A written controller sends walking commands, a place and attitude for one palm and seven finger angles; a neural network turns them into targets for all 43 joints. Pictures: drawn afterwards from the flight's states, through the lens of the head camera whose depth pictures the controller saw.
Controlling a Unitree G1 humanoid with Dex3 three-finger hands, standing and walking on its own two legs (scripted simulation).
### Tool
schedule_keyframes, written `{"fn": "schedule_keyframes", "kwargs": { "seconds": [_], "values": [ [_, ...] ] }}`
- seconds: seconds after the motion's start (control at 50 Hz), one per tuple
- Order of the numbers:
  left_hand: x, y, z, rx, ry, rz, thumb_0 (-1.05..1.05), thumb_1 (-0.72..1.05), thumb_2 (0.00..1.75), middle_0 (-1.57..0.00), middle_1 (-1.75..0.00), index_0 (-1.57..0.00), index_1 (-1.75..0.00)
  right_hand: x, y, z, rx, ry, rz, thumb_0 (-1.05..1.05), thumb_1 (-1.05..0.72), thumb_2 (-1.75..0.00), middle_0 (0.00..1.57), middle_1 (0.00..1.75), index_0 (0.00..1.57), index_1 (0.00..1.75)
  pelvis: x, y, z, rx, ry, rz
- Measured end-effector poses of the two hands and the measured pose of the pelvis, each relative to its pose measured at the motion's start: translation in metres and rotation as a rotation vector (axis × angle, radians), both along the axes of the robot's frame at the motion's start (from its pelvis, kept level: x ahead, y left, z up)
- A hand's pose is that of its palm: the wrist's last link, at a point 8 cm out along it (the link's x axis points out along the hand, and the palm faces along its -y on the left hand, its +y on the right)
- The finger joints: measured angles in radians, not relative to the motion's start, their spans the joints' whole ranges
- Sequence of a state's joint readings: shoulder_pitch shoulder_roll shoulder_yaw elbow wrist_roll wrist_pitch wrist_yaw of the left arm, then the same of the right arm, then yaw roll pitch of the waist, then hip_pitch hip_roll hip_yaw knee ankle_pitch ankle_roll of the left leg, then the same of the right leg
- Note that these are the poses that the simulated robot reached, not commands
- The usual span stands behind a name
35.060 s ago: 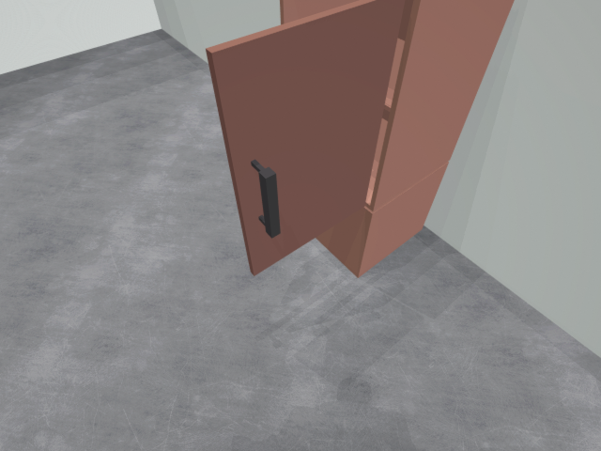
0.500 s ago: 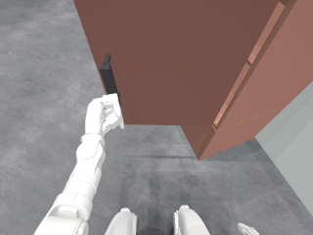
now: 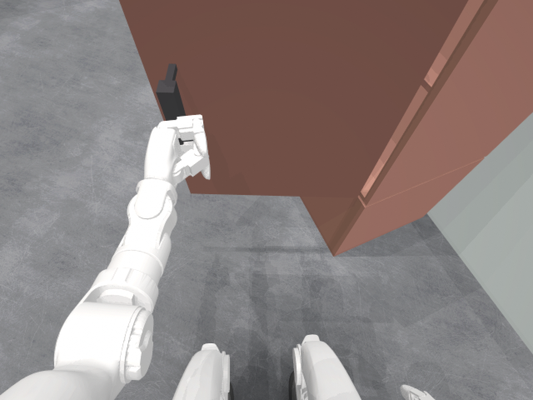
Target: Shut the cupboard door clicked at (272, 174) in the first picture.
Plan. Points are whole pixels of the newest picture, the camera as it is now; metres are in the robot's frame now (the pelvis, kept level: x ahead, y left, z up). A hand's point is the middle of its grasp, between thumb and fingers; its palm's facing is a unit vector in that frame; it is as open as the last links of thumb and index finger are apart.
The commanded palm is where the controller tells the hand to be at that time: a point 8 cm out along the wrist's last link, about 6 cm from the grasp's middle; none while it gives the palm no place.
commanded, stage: push the door shut along its arc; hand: left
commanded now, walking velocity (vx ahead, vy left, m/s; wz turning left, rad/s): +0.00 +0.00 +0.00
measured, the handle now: (182, 120) +0.54 +0.11 +0.05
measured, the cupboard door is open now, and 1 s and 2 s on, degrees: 65 54 46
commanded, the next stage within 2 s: pull the fist back off the door in 1.22 s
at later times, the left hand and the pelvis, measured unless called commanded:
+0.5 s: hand (231, 132) +0.51 +0.03 +0.05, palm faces -0.30 -0.95 -0.06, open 3.1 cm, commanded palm +0.52 +0.08 +0.05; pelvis -0.01 +0.00 -0.02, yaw +0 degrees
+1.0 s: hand (241, 103) +0.57 +0.02 +0.05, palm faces -0.39 -0.92 -0.05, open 2.7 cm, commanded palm +0.58 +0.05 +0.05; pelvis -0.01 +0.00 -0.04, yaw -2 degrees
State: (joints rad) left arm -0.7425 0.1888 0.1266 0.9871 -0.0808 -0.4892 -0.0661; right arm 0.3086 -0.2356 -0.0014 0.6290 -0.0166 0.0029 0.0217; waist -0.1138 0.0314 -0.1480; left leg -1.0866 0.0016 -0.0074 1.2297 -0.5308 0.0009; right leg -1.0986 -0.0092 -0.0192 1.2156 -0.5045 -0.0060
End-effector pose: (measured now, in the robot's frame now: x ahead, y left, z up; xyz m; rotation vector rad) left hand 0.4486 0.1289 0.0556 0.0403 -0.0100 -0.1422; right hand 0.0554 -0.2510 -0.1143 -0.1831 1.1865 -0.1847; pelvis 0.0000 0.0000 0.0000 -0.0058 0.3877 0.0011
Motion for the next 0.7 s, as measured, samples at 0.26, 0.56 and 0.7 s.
{"fn": "schedule_keyframes", "kwargs": {
  "seconds": [0.26, 0.56, 0.7],
  "values": [
    [0.024, -0.003, 0.000, 0.009, 0.015, -0.060, 0.02, 0.90, 0.90, -1.31, -1.50, -1.30, -1.50, -0.039, -0.008, -0.001, -0.044, 0.102, -0.030, 0.01, -0.90, -0.90, 0.20, 0.30, 0.21, 0.30, -0.009, 0.003, -0.007, -0.016, 0.024, 0.014],
    [0.071, -0.050, 0.002, 0.008, 0.036, -0.176, 0.02, 0.90, 0.90, -1.30, -1.50, -1.30, -1.50, -0.073, -0.007, -0.009, -0.065, 0.156, -0.079, 0.01, -0.90, -0.90, 0.20, 0.30, 0.21, 0.30, -0.014, 0.004, -0.023, -0.027, 0.085, 0.003],
    [0.098, -0.058, 0.004, 0.017, 0.029, -0.193, 0.00, 0.87, 0.90, -1.30, -1.49, -1.30, -1.49, -0.093, 0.002, -0.015, -0.034, 0.202, -0.129, 0.00, -0.90, -0.90, 0.20, 0.30, 0.20, 0.30, -0.010, 0.003, -0.031, -0.022, 0.121, -0.020]
  ]
}}
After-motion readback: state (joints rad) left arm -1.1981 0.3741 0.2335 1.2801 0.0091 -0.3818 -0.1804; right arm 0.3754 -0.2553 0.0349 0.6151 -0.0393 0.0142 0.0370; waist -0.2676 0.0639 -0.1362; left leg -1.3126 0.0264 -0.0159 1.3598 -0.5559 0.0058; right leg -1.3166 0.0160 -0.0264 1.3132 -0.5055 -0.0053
